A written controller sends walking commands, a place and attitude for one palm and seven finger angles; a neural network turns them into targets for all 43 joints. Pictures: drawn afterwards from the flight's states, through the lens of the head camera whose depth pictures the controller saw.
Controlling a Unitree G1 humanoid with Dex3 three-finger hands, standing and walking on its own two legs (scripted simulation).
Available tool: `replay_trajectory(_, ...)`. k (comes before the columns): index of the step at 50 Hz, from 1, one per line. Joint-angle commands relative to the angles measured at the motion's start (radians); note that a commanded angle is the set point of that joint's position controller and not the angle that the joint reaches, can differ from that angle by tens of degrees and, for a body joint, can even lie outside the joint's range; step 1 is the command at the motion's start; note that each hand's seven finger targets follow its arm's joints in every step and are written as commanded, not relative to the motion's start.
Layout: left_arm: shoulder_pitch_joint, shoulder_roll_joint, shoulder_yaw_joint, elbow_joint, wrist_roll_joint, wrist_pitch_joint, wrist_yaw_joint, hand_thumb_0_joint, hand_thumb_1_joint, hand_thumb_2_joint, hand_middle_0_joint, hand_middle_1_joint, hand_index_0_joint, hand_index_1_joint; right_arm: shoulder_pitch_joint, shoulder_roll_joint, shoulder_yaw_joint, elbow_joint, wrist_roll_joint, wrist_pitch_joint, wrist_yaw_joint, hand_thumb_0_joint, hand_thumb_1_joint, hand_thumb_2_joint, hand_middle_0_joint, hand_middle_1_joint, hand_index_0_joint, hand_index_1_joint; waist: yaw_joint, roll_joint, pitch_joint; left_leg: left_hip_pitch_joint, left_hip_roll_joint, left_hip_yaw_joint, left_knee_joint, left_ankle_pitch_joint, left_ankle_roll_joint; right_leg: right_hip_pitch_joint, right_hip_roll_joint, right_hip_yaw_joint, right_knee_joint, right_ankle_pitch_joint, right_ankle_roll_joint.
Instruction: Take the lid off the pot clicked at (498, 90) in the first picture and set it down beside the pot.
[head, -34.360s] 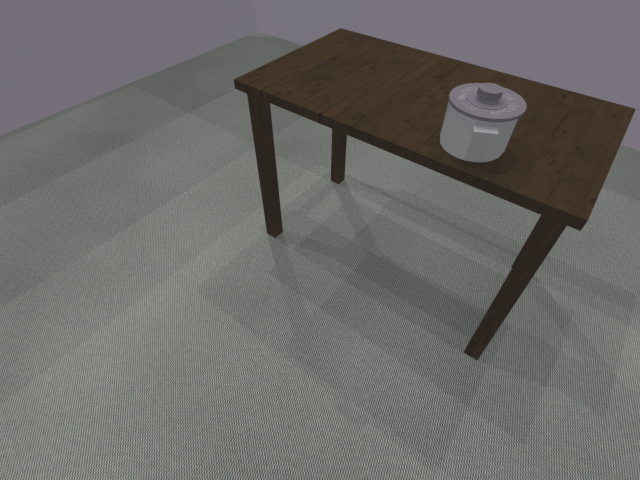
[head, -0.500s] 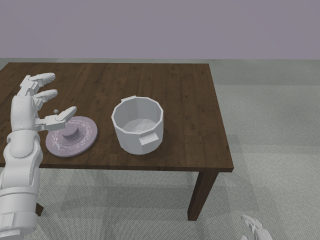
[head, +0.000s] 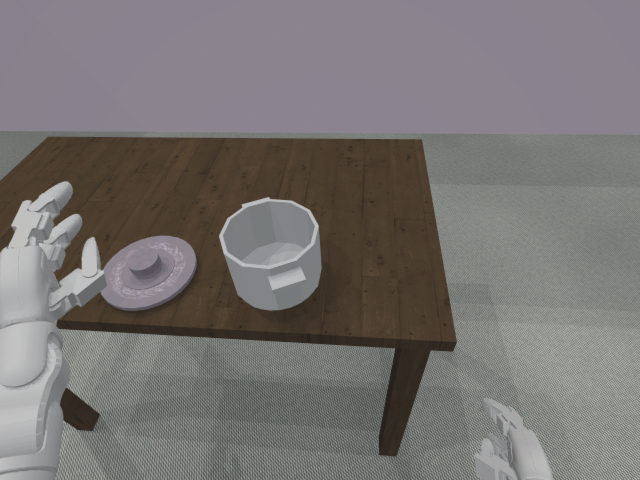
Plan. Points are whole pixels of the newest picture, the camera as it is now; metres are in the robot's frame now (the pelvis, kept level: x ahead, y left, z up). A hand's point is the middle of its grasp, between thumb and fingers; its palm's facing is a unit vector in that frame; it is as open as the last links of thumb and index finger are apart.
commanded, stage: draw the hand back to the body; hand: left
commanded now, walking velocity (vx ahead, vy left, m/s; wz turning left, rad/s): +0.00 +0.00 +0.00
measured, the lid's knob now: (144, 261) +0.46 +0.36 -0.03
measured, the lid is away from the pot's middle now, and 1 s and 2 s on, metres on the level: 0.24 0.24 0.24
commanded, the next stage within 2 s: step back with the hand held close in 0.84 s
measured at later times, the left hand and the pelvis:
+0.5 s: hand (62, 337) +0.21 +0.27 +0.16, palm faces +0.37 -0.88 -0.31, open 7.4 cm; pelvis -0.01 +0.02 +0.00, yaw +0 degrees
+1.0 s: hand out of the picture +0.16 +0.29 +0.16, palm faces +0.38 -0.86 -0.36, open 7.4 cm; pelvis -0.02 +0.05 +0.00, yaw +1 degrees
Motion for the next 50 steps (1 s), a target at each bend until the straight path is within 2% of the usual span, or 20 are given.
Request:
replay_trajectory(1,-0.175,0.276,0.133,-0.291,0.003,-0.088,0.016,0.0,0.9,0.9,-0.2,-0.3,-0.2,-0.3,-0.123,-0.097,-0.033,-0.149,-0.005,-0.063,-0.011,0.0,-0.9,-0.9,0.2,0.3,0.2,0.3,0.006,-0.034,-0.172,0.159,-0.007,0.007,0.001,0.216,0.059,-0.051,-0.114,0.061,-0.061,0.503,0.103)
replay_trajectory(3,-0.123,0.271,0.15,-0.233,-0.003,-0.084,0.014,0.0,0.9,0.9,-0.2,-0.3,-0.2,-0.3,-0.119,-0.098,-0.037,-0.14,-0.007,-0.056,-0.015,0.0,-0.9,-0.9,0.2,0.3,0.2,0.3,0.004,-0.099,-0.124,0.131,-0.005,0.012,-0.005,0.183,0.059,-0.067,-0.113,0.062,-0.075,0.467,0.106)
replay_trajectory(4,-0.106,0.255,0.138,-0.226,-0.004,-0.079,0.01,0.0,0.9,0.9,-0.2,-0.3,-0.2,-0.3,-0.122,-0.097,-0.037,-0.141,-0.006,-0.052,-0.017,0.0,-0.9,-0.9,0.2,0.3,0.2,0.3,0.004,-0.101,-0.114,0.127,-0.005,0.014,-0.007,0.176,0.061,-0.069,-0.114,0.064,-0.079,0.456,0.106)
replay_trajectory(9,-0.038,0.195,0.069,-0.406,-0.005,-0.104,0.0,0.0,0.9,0.9,-0.2,-0.3,-0.2,-0.3,-0.143,-0.083,-0.034,-0.166,-0.01,-0.076,-0.013,0.0,-0.9,-0.9,0.2,0.3,0.2,0.3,0.01,0.019,-0.167,0.195,-0.005,0.01,-0.008,0.218,0.061,-0.059,-0.112,0.056,-0.079,0.442,0.091)
replay_trajectory(14,0.061,0.233,0.137,-0.389,-0.004,-0.104,0.015,0.0,0.9,0.9,-0.2,-0.3,-0.2,-0.3,-0.131,-0.085,-0.038,-0.15,-0.018,-0.077,-0.019,0.0,-0.9,-0.9,0.2,0.3,0.2,0.3,0.016,-0.049,-0.108,0.167,0.0,0.005,-0.021,0.198,0.06,-0.074,-0.103,0.047,-0.1,0.377,0.082)
replay_trajectory(16,0.084,0.206,0.112,-0.456,-0.004,-0.113,0.009,0.0,0.9,0.9,-0.2,-0.3,-0.2,-0.3,-0.141,-0.079,-0.038,-0.16,-0.019,-0.08,-0.018,0.0,-0.9,-0.9,0.2,0.3,0.2,0.3,0.018,-0.016,-0.117,0.182,0.001,0.006,-0.023,0.204,0.06,-0.071,-0.106,0.046,-0.101,0.37,0.078)
replay_trajectory(20,0.184,0.142,0.043,-0.513,-0.002,-0.115,-0.001,0.0,0.9,0.9,-0.2,-0.3,-0.2,-0.3,-0.145,-0.076,-0.038,-0.173,-0.02,-0.091,-0.013,0.0,-0.9,-0.9,0.2,0.3,0.2,0.3,0.016,-0.003,-0.102,0.2,0.008,-0.003,-0.028,0.211,0.059,-0.094,-0.098,0.033,-0.105,0.335,0.072)
replay_trajectory(21,0.19,0.152,0.05,-0.545,-0.001,-0.118,0.001,0.0,0.9,0.9,-0.2,-0.3,-0.2,-0.3,-0.142,-0.077,-0.037,-0.175,-0.022,-0.095,-0.011,0.0,-0.9,-0.9,0.2,0.3,0.2,0.3,0.017,0.01,-0.097,0.198,0.01,-0.007,-0.031,0.214,0.057,-0.095,-0.098,0.032,-0.104,0.332,0.069)
replay_trajectory(24,0.258,0.191,0.105,-0.559,0.001,-0.122,0.009,0.0,0.9,0.9,-0.2,-0.3,-0.2,-0.3,-0.132,-0.077,-0.041,-0.168,-0.027,-0.095,-0.013,0.0,-0.9,-0.9,0.2,0.3,0.2,0.3,0.023,-0.021,-0.092,0.186,0.014,-0.012,-0.037,0.203,0.055,-0.093,-0.094,0.026,-0.107,0.306,0.066)
replay_trajectory(26,0.311,0.178,0.107,-0.552,-0.003,-0.117,0.007,0.0,0.9,0.9,-0.2,-0.3,-0.2,-0.3,-0.128,-0.075,-0.04,-0.167,-0.029,-0.089,-0.013,0.0,-0.9,-0.9,0.2,0.3,0.2,0.3,0.026,-0.057,-0.073,0.169,0.014,-0.012,-0.039,0.207,0.055,-0.09,-0.095,0.025,-0.107,0.315,0.066)
replay_trajectory(27,0.32,0.185,0.109,-0.595,-0.001,-0.122,0.006,0.0,0.9,0.9,-0.2,-0.3,-0.2,-0.3,-0.13,-0.074,-0.043,-0.173,-0.027,-0.088,-0.01,0.0,-0.9,-0.9,0.2,0.3,0.2,0.3,0.022,-0.03,-0.083,0.175,0.016,-0.011,-0.041,0.209,0.054,-0.088,-0.097,0.025,-0.107,0.308,0.064)
replay_trajectory(31,0.39,0.118,0.035,-0.654,0.006,-0.116,0.001,0.0,0.9,0.9,-0.2,-0.3,-0.2,-0.3,-0.135,-0.067,-0.037,-0.18,-0.031,-0.099,-0.005,0.0,-0.9,-0.9,0.2,0.3,0.2,0.3,0.02,0.036,-0.06,0.184,0.019,-0.018,-0.041,0.202,0.049,-0.114,-0.093,0.02,-0.11,0.276,0.06)
replay_trajectory(36,0.415,0.165,0.095,-0.679,0.01,-0.113,0.017,0.0,0.9,0.9,-0.2,-0.3,-0.2,-0.3,-0.129,-0.068,-0.039,-0.177,-0.033,-0.098,-0.012,0.0,-0.9,-0.9,0.2,0.3,0.2,0.3,0.024,-0.03,-0.044,0.153,0.025,-0.035,-0.06,0.148,0.046,-0.115,-0.087,0.014,-0.118,0.209,0.057)
replay_trajectory(37,0.393,0.177,0.1,-0.697,0.01,-0.115,0.019,0.0,0.9,0.9,-0.2,-0.3,-0.2,-0.3,-0.127,-0.07,-0.038,-0.177,-0.03,-0.096,-0.013,0.0,-0.9,-0.9,0.2,0.3,0.2,0.3,0.019,-0.009,-0.031,0.148,0.025,-0.037,-0.062,0.133,0.043,-0.121,-0.087,0.018,-0.121,0.19,0.054)
replay_trajectory(40,0.412,0.11,0.044,-0.671,0.014,-0.11,0.016,0.0,0.9,0.9,-0.2,-0.3,-0.2,-0.3,-0.129,-0.065,-0.035,-0.176,-0.032,-0.098,-0.015,0.0,-0.9,-0.9,0.2,0.3,0.2,0.3,0.017,-0.001,-0.015,0.15,0.025,-0.044,-0.069,0.118,0.043,-0.136,-0.085,0.01,-0.12,0.169,0.054)
replay_trajectory(42,0.417,0.099,0.023,-0.702,0.019,-0.108,0.012,0.0,0.9,0.9,-0.2,-0.3,-0.2,-0.3,-0.129,-0.066,-0.035,-0.183,-0.031,-0.105,-0.01,0.0,-0.9,-0.9,0.2,0.3,0.2,0.3,0.013,0.023,-0.027,0.157,0.029,-0.055,-0.075,0.106,0.041,-0.136,-0.084,0.007,-0.111,0.155,0.054)
replay_trajectory(44,0.422,0.1,0.018,-0.708,0.022,-0.106,0.015,0.0,0.9,0.9,-0.2,-0.3,-0.2,-0.3,-0.129,-0.069,-0.034,-0.183,-0.033,-0.107,-0.007,0.0,-0.9,-0.9,0.2,0.3,0.2,0.3,0.019,0.011,-0.041,0.153,0.033,-0.068,-0.088,0.089,0.038,-0.127,-0.081,0.005,-0.107,0.138,0.053)
replay_trajectory(47,0.409,0.17,0.089,-0.718,0.022,-0.107,0.027,0.0,0.9,0.9,-0.2,-0.3,-0.2,-0.3,-0.128,-0.072,-0.035,-0.179,-0.035,-0.107,-0.013,0.0,-0.9,-0.9,0.2,0.3,0.2,0.3,0.025,-0.011,-0.042,0.135,0.033,-0.072,-0.093,0.067,0.037,-0.113,-0.08,0.012,-0.112,0.123,0.051)
replay_trajectory(48,0.205,0.354,0.281,-0.872,0.037,-0.168,0.036,0.0,0.9,0.9,-0.2,-0.3,-0.2,-0.3,-0.121,-0.098,-0.043,-0.221,-0.035,-0.093,-0.01,0.0,-0.9,-0.9,0.2,0.3,0.2,0.3,0.016,-0.012,0.028,0.023,0.053,-0.101,-0.072,-0.049,0.079,-0.143,-0.133,0.12,-0.134,0.139,0.063)
replay_trajectory(50,0.367,0.224,0.19,-0.695,0.043,-0.175,0.026,0.0,0.9,0.9,-0.2,-0.3,-0.2,-0.3,-0.089,-0.064,-0.045,-0.182,-0.041,-0.087,-0.001,0.0,-0.9,-0.9,0.2,0.3,0.2,0.3,0.002,-0.167,0.071,0.016,0.035,-0.102,0.012,-0.022,0.076,-0.21,-0.191,0.178,-0.176,0.122,0.053)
